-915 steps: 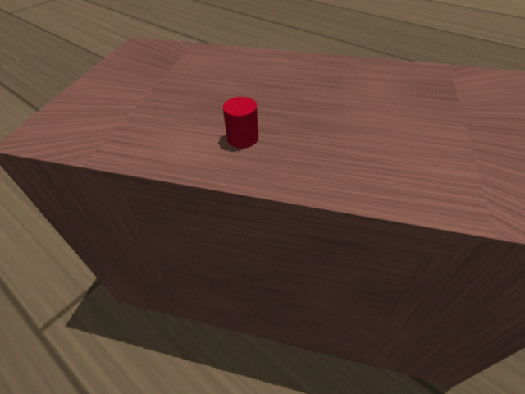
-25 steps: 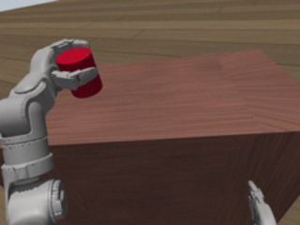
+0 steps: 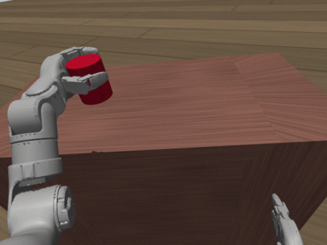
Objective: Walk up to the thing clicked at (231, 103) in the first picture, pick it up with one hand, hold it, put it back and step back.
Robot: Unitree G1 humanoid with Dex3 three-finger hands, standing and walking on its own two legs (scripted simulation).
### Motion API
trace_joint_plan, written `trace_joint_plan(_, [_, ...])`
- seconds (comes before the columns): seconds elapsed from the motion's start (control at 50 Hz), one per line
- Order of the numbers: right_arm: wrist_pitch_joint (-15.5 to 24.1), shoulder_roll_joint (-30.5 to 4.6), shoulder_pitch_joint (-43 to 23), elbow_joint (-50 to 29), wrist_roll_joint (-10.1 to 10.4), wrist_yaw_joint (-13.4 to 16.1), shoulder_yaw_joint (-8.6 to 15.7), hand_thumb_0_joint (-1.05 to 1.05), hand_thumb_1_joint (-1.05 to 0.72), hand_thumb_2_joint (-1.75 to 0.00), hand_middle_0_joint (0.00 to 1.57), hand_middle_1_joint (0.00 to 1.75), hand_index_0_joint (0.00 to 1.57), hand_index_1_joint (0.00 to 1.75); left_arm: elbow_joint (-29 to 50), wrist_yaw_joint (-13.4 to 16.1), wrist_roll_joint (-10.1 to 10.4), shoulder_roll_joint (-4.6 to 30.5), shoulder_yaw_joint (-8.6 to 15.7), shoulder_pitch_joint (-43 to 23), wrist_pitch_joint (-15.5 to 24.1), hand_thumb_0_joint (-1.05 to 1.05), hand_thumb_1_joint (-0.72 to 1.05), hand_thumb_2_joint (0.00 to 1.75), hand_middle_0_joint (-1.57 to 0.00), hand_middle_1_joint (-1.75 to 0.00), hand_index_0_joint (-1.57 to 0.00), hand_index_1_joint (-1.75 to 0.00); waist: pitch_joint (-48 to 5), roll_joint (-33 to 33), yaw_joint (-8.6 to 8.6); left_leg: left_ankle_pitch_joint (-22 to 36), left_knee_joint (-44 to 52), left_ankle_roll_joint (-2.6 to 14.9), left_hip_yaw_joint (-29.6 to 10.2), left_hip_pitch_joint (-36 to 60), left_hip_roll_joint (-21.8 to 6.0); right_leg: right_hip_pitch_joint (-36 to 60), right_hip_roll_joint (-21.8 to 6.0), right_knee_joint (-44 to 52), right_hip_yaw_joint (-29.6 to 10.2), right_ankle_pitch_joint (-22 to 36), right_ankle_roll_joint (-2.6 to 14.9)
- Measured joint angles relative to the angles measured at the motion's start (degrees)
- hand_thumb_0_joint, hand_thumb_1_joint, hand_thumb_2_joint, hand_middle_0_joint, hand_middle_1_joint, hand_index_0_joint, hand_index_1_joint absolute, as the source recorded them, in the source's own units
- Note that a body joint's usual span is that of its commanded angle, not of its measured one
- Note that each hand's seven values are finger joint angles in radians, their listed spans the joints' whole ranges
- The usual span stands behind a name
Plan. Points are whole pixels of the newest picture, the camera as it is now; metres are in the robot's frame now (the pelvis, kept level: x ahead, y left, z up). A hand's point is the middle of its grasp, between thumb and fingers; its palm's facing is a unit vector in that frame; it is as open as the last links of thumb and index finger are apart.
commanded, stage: crouch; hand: left
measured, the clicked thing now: (90, 79) +0.38 +0.16 +0.29
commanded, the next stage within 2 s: lower in 1.34 s
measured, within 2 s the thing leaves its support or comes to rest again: neither
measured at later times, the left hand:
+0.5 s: hand (104, 83) +0.47 +0.17 +0.23, palm faces +0.14 -0.99 +0.00, open 9.9 cm
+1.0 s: hand (107, 87) +0.51 +0.18 +0.20, palm faces +0.15 -0.99 -0.01, open 9.9 cm
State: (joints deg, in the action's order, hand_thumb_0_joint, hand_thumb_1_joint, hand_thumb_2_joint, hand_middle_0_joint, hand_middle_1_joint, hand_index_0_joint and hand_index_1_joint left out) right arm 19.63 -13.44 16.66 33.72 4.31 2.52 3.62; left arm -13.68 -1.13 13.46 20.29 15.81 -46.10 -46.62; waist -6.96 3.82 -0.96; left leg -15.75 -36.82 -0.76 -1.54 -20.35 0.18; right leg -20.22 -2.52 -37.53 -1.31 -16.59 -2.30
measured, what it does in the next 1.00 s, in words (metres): stands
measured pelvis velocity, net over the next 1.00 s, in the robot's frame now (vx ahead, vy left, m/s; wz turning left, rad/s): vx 0.04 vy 0.00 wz -0.02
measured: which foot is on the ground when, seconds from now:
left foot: down 0.00-1.00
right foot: down 0.00-1.00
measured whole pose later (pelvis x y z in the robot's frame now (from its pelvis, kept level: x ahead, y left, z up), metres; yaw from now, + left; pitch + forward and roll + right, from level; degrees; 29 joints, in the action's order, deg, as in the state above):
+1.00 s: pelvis +0.04 +0.00 +0.00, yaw -1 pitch +6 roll -1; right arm 15.9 -12.4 16.6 31.5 0.9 2.8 0.9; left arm -45.8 -1.5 7.1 21.8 17.9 -48.7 -8.4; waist -4.7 2.6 3.5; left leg -17.9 -36.4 -0.9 -0.9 -24.2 -1.5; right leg -23.4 -1.0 -34.5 -1.8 -16.9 -2.1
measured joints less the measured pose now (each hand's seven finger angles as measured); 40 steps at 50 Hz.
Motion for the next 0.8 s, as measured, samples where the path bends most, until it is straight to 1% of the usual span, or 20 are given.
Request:
trace_joint_plan(0.08, [1.2, 0.4, 0.2, -0.5, -0.6, 0.5, -0.7, -0.01, 0.56, -0.04, 0.05, 0.05, 0.05, 0.06, -6.6, 0.8, -1.5, -0.1, -0.7, -1.4, 4.8, -0.01, -0.42, 1.15, -0.7, -1.04, -0.74, -1.06, 1.0, -0.9, 0.93, 0.2, -0.2, -0.14, 0.1, -1.0, -0.2, -1.1, 0.2, -0.2, -0.1, 0.4, 0.11])
trace_joint_plan(0.16, [2.2, 0.7, 0.4, -0.5, -1.3, 1.0, -1.0, -0.01, 0.56, -0.04, 0.05, 0.05, 0.05, 0.06, -11.7, 1.3, -2.9, 0.3, -0.7, -2.2, 10.3, -0.01, -0.42, 1.14, -0.7, -1.04, -0.74, -1.06, 1.9, -1.4, 2.13, 0.2, -0.8, -0.28, 0.3, -2.4, -0.6, -2.4, 0.7, -0.4, -0.3, 0.6, 0.22])
trace_joint_plan(0.3, [2.6, 0.3, 0.4, -0.3, -2.1, 1.6, -0.9, -0.01, 0.56, -0.05, 0.05, 0.05, 0.05, 0.06, -20.0, 1.2, -4.1, 1.2, 0.6, -4.1, 19.4, -0.01, -0.42, 1.14, -0.69, -1.05, -0.74, -1.06, 2.6, -1.2, 3.57, -0.3, -1.5, -0.31, 0.6, -4.1, -1.2, -4.1, 1.2, -0.5, -0.7, 0.8, 0.25])
trace_joint_plan(0.46, [2.0, 0.1, 0.3, -1.4, -2.6, 1.4, -1.4, -0.01, 0.55, -0.05, 0.05, 0.05, 0.05, 0.06, -28.7, -0.1, -5.6, 2.6, 1.4, -5.6, 28.5, -0.01, -0.42, 1.14, -0.69, -1.05, -0.74, -1.06, 2.1, -1.3, 4.39, -0.7, -1.3, -0.23, 0.8, -5.2, -1.4, -5.2, 1.4, 0.0, -0.9, 0.5, 0.23])
trace_joint_plan(0.56, [1.5, 0.3, 0.9, -2.5, -2.9, 0.9, -2.1, -0.01, 0.55, -0.05, 0.05, 0.05, 0.05, 0.06, -30.9, -0.8, -6.0, 2.6, 1.5, -5.1, 32.4, -0.01, -0.42, 1.15, -0.69, -1.05, -0.74, -1.06, 1.8, -1.5, 4.34, -1.1, -1.0, -0.23, 0.8, -5.1, -1.5, -4.9, 1.5, 0.6, -0.8, 0.3, 0.25])
trace_joint_plan(0.64, [0.7, 0.6, 1.1, -3.2, -3.1, 0.7, -2.5, -0.01, 0.55, -0.05, 0.05, 0.05, 0.05, 0.06, -31.0, -1.0, -6.2, 2.3, 1.3, -4.0, 34.4, -0.01, -0.42, 1.15, -0.69, -1.04, -0.74, -1.06, 1.8, -1.4, 4.17, -1.5, -0.8, -0.23, 0.8, -4.8, -1.6, -4.4, 1.6, 1.2, -0.8, 0.1, 0.27])
trace_joint_plan(0.8, [-1.1, 1.2, 0.9, -3.3, -3.4, 0.4, -3.0, -0.01, 0.55, -0.05, 0.05, 0.05, 0.05, 0.06, -31.0, -1.0, -6.1, 1.6, 1.6, -2.6, 36.4, -0.01, -0.42, 1.15, -0.69, -1.04, -0.74, -1.06, 1.8, -1.3, 4.15, -2.1, -0.2, -0.13, 0.7, -3.9, -1.7, -3.4, 1.6, 2.2, -0.6, -0.2, 0.19])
